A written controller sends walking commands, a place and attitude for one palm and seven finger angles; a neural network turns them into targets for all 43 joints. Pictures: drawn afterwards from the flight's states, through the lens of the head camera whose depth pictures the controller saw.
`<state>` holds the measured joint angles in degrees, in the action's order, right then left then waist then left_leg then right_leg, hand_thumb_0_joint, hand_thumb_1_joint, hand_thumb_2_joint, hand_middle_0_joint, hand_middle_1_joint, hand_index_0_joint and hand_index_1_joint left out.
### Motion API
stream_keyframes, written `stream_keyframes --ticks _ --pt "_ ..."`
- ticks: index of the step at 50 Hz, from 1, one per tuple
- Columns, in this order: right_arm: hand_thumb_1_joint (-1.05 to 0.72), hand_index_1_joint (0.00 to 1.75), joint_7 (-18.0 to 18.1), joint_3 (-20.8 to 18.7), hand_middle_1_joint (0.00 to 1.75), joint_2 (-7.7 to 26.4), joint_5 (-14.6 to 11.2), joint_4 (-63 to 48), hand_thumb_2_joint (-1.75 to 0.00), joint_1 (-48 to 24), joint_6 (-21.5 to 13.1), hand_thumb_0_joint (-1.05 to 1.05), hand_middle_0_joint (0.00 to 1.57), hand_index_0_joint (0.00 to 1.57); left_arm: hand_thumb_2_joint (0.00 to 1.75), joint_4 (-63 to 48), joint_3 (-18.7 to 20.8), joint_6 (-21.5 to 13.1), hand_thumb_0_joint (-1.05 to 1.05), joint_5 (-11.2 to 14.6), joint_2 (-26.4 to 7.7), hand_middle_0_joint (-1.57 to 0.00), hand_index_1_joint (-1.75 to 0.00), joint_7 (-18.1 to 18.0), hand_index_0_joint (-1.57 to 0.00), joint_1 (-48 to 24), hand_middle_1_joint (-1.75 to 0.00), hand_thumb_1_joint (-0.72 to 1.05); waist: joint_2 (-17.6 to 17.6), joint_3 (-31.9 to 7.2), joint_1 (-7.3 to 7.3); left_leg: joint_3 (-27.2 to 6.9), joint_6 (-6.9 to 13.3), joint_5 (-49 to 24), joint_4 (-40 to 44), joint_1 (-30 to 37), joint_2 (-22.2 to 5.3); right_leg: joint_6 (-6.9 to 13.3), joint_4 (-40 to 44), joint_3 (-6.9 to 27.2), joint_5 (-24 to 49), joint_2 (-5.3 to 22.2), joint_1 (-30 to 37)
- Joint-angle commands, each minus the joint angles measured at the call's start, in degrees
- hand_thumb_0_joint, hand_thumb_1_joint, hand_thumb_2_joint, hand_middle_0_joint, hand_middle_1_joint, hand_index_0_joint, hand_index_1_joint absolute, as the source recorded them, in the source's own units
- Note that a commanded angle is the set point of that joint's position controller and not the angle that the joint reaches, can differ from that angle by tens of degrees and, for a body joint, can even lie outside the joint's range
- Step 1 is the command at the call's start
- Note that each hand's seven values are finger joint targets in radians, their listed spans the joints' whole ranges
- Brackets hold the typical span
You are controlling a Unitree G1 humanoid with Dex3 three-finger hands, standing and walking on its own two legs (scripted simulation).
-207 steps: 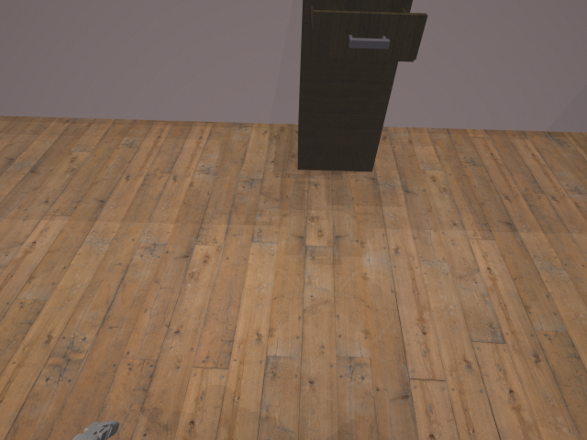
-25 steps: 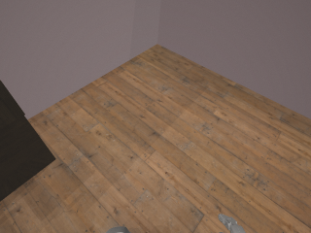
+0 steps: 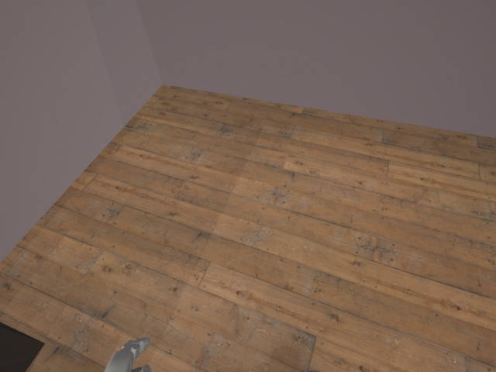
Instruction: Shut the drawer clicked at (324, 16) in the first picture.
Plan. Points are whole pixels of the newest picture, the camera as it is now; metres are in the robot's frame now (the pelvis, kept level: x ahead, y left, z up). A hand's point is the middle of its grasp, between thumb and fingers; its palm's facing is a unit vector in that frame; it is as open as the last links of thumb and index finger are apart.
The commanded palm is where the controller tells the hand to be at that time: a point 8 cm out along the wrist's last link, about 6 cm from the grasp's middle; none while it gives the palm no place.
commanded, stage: turn to face it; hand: left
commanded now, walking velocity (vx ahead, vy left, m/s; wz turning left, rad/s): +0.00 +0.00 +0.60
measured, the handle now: out of the picture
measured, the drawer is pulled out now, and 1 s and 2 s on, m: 0.29 0.29 0.29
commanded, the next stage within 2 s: take the last steps up to it in 1.82 s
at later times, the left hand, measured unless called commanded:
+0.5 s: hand out of the picture -0.02 +0.25 -0.16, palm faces +0.33 -0.91 -0.24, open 7.4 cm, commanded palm none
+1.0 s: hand out of the picture -0.08 +0.15 -0.13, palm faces +0.58 -0.77 -0.26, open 7.4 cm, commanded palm none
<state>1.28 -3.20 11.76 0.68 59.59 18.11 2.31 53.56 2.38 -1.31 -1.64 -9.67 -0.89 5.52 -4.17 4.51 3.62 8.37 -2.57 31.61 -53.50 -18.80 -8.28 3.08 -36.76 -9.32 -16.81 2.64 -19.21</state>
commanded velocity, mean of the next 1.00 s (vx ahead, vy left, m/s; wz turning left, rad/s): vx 0.00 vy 0.00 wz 0.60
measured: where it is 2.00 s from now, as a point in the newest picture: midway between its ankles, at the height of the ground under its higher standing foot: outside the picture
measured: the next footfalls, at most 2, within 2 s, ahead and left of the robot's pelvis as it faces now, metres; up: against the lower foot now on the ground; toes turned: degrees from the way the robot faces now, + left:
left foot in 0.30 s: +0.03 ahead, +0.13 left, +0.00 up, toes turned +21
right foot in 0.78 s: +0.05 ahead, -0.13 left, +0.00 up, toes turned +24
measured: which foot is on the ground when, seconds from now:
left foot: up 0.00-0.28, down 0.30-0.78, up 0.80-1.00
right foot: down 0.00-0.32, up 0.34-0.76, down 0.78-1.00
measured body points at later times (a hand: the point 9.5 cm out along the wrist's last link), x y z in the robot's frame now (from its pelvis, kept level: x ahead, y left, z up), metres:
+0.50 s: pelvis -0.02 +0.02 +0.01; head +0.01 +0.05 +0.46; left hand -0.04 +0.29 -0.14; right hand +0.09 -0.21 -0.12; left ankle -0.01 +0.11 -0.72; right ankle -0.01 -0.13 -0.64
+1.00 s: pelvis -0.04 -0.05 +0.02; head +0.00 -0.05 +0.46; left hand -0.11 +0.19 -0.11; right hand +0.18 -0.23 -0.13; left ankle -0.12 +0.07 -0.64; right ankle +0.01 -0.15 -0.72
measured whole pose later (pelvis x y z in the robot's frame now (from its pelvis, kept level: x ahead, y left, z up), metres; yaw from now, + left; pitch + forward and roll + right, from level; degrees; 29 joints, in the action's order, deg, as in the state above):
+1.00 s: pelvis -0.04 -0.05 +0.02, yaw +36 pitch +0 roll +2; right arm -1.8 -6.0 15.4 1.4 52.9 11.2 5.1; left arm 51.0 1.5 1.0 -1.3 -9.8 -1.4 13.0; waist -1.4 3.5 1.2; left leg 0.4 -4.4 20.1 -64.4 -30.8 -1.4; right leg 0.2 -28.5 -10.5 -17.0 5.9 -10.8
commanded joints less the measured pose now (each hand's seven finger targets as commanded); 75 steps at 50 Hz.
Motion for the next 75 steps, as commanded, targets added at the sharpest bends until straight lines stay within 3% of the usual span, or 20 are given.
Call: stream_keyframes --ticks 1,13,14,16,17,19,23,30,36,37,39,40,43,50,57,59,60,61,66,75 --pt "-0.90 0.30 -0.23 0.34 0.30 1.45 -0.19 -2.51 -0.90 1.64 -0.61 0.00 0.20 0.20 0.90 -0.54 1.49 -0.13 0.00 0.42 -8.43 -0.20 -0.30 -1.49 -0.20 4.44 -0.30 0.90 13.63 -8.89 -3.14 -5.88 -0.99 -2.93 -7.29 -5.63 1.05 5.87 14.68 9.15 38.51 17.29 11.76" --pt "-0.90 0.30 -1.70 -1.19 0.30 0.85 0.40 -5.70 -0.90 1.17 -0.26 0.00 0.20 0.20 0.90 -1.86 3.58 2.00 0.00 0.44 -9.20 -0.20 -0.30 -1.43 -0.20 3.47 -0.30 0.90 8.87 -4.82 -2.35 -0.35 -0.08 -14.36 16.47 2.34 2.85 1.09 9.81 0.37 9.29 18.02 3.90" --pt "-0.90 0.30 -1.76 -1.74 0.30 2.51 0.53 -5.50 -0.90 3.15 -0.52 0.00 0.20 0.20 0.90 -2.54 3.56 2.44 0.00 0.85 -8.47 -0.20 -0.30 -1.25 -0.20 2.93 -0.30 0.90 3.07 -5.14 -0.93 -3.41 1.10 -18.54 23.05 5.82 1.53 -1.22 4.40 -1.44 3.07 15.99 -0.07" --pt "-0.90 0.30 -1.12 -3.77 0.30 11.39 1.44 -6.63 -0.90 6.28 -1.11 0.00 0.20 0.20 0.90 -6.84 2.84 3.14 0.00 1.10 -3.85 -0.20 -0.30 -0.63 -0.20 -0.65 -0.30 0.90 -17.61 -3.01 1.97 -33.55 12.99 -30.02 38.97 5.79 -17.56 -7.28 -20.55 -0.93 -20.92 3.34 -14.95" --pt "-0.90 0.30 -0.95 -3.87 0.30 12.01 1.45 -6.46 -0.90 5.11 -1.25 0.00 0.20 0.20 0.90 -7.43 3.03 3.33 0.00 0.66 -5.07 -0.20 -0.30 -0.30 -0.20 -2.02 -0.30 0.90 -9.33 -4.38 1.17 -32.25 14.70 -20.01 40.70 3.18 -17.72 -5.95 -28.11 5.34 -16.87 4.02 -13.18" --pt "-0.90 0.30 -0.45 -3.28 0.30 9.62 1.10 -8.36 -0.90 -1.61 -1.74 0.00 0.20 0.20 0.90 -5.97 3.80 3.41 0.00 0.09 -5.39 -0.20 -0.30 0.26 -0.20 -1.34 -0.30 0.90 -8.31 -3.92 -1.15 -27.27 11.00 -13.27 40.39 1.42 -10.93 -6.28 -32.09 8.18 -8.17 4.13 -15.92" --pt "-0.90 0.30 -0.06 -2.80 0.30 9.53 0.55 -9.63 -0.90 -3.79 -2.55 0.00 0.20 0.20 0.90 -3.56 3.71 3.11 0.00 0.49 -6.38 -0.20 -0.30 0.53 -0.20 3.84 -0.30 0.90 -1.24 -9.07 -2.42 -20.39 10.24 -26.06 36.72 10.18 -6.22 -7.83 -28.56 8.68 -3.12 3.21 -14.84" --pt "-0.90 0.30 -0.69 -3.62 0.30 12.03 0.77 -8.99 -0.90 -2.05 -1.46 0.00 0.20 0.20 0.90 -5.22 3.08 3.31 0.00 1.05 -6.72 -0.20 -0.30 -0.24 -0.20 2.10 -0.30 0.90 -3.65 -8.43 -0.47 -25.99 12.64 -29.50 35.51 11.80 -6.29 -8.42 -15.13 8.79 -9.12 1.10 -9.89" --pt "-0.90 0.30 -1.52 -4.37 0.30 13.30 0.79 -11.55 -0.90 -8.15 -0.16 0.00 0.20 0.20 0.90 -4.17 3.19 3.01 0.00 1.56 -7.96 -0.20 -0.30 -0.52 -0.20 10.15 -0.30 0.90 -6.08 -8.13 -4.11 -28.17 9.37 -21.22 34.72 -0.16 -1.41 -6.58 4.18 6.56 -3.68 -2.15 7.24" --pt "-0.90 0.30 -1.68 -4.39 0.30 12.27 0.53 -12.30 -0.90 -9.55 0.15 0.00 0.20 0.20 0.90 -3.58 3.60 2.79 0.00 1.43 -9.04 -0.20 -0.30 -0.71 -0.20 13.29 -0.30 0.90 -3.75 -7.68 -5.77 -26.90 7.09 -15.86 32.56 -6.42 1.04 -5.82 12.60 6.54 0.27 -1.12 14.60" --pt "-0.90 0.30 -2.03 -3.47 0.30 5.62 0.21 -14.78 -0.90 -9.79 0.42 0.00 0.20 0.20 0.90 -5.67 4.98 2.13 0.00 -0.28 -18.91 -0.20 -0.30 -1.41 -0.20 12.34 -0.30 0.90 24.37 -4.24 -6.95 -10.40 -0.82 -0.81 1.83 -23.36 13.41 3.55 28.86 33.87 -14.63 25.35 15.06" --pt "-0.90 0.30 -2.22 -4.17 0.30 9.51 0.98 -14.53 -0.90 -11.42 0.55 0.00 0.20 0.20 0.90 -7.40 4.02 2.31 0.00 0.43 -17.01 -0.20 -0.30 -1.72 -0.20 7.20 -0.30 0.90 17.67 -1.65 -5.44 -13.76 0.57 -1.84 -7.37 -18.37 9.11 4.18 28.93 29.32 -13.95 25.85 2.71" --pt "-0.90 0.30 -3.15 -4.08 0.30 8.27 0.97 -11.07 -0.90 -6.45 1.49 0.00 0.20 0.20 0.90 -8.93 2.58 1.27 0.00 0.62 -11.53 -0.20 -0.30 -1.35 -0.20 -0.42 -0.30 0.90 13.25 0.00 -0.29 -10.97 -0.61 -11.20 -16.93 -15.87 7.07 0.97 23.37 14.76 1.66 15.82 1.22" --pt "-0.90 0.30 -3.29 -2.73 0.30 6.53 0.43 -12.33 -0.90 -13.19 1.40 0.00 0.20 0.20 0.90 -5.74 2.59 1.00 0.00 0.18 -12.69 -0.20 -0.30 -1.11 -0.20 10.07 -0.30 0.90 13.59 -1.93 -5.50 -5.92 -2.67 -9.17 -6.27 -14.91 5.62 3.05 17.67 7.34 19.03 17.28 13.18" --pt "-0.90 0.30 -3.01 -1.61 0.30 6.15 -0.08 -12.35 -0.90 -11.76 -0.30 0.00 0.20 0.20 0.90 -4.60 3.90 1.72 0.00 0.03 -15.71 -0.20 -0.30 -0.74 -0.20 10.93 -0.30 0.90 16.45 -8.15 -5.64 -0.81 -0.72 -10.66 18.51 -1.42 7.07 1.40 7.54 2.08 30.40 18.75 16.64" --pt "-0.90 0.30 -2.82 -2.98 0.30 11.36 0.23 -10.92 -0.90 -4.98 -1.24 0.00 0.20 0.20 0.90 -5.22 3.80 2.16 0.00 0.99 -13.70 -0.20 -0.30 -0.37 -0.20 10.48 -0.30 0.90 4.09 -12.84 -1.60 -8.27 2.11 -29.97 30.89 16.19 2.31 -4.25 -7.74 -2.00 19.23 14.91 5.00" --pt "-0.90 0.30 -2.29 -4.77 0.30 18.34 0.31 -10.62 -0.90 -0.87 -1.68 0.00 0.20 0.20 0.90 -8.22 2.79 2.21 0.00 1.34 -9.56 -0.20 -0.30 0.19 -0.20 8.05 -0.30 0.90 -14.42 -13.30 1.11 -29.42 9.94 -56.35 30.93 25.58 -14.06 -9.21 -20.33 -2.28 -16.60 6.36 -14.43" --pt "-0.90 0.30 -1.88 -4.90 0.30 19.74 -0.12 -8.75 -0.90 2.91 -1.15 0.00 0.20 0.20 0.90 -9.57 2.17 2.87 0.00 0.80 -9.73 -0.20 -0.30 -0.18 -0.20 3.81 -0.30 0.90 -10.83 -14.03 2.59 -29.46 15.12 -64.95 29.81 23.72 -17.33 -8.75 -27.16 4.34 -22.37 5.52 -16.01" --pt "-0.90 0.30 -0.64 -2.83 0.30 12.86 0.46 -11.32 -0.90 -8.12 -1.80 0.00 0.20 0.20 0.90 -6.50 2.91 3.05 0.00 0.91 -9.74 -0.20 -0.30 0.31 -0.20 4.30 -0.30 0.90 -5.64 -7.89 -2.30 -18.97 11.18 -52.70 30.53 13.74 -5.71 -9.10 -29.67 8.30 -8.46 4.80 -13.53" --pt "-0.90 0.30 -0.94 -3.14 0.30 13.26 0.82 -10.96 -0.90 -5.65 -1.21 0.00 0.20 0.20 0.90 -8.54 2.23 3.08 0.00 1.17 -8.75 -0.20 -0.30 -0.17 -0.20 0.85 -0.30 0.90 -4.39 -7.22 -1.23 -25.48 12.73 -46.36 31.16 12.56 -4.12 -8.94 -13.82 8.39 -8.85 0.93 -7.47"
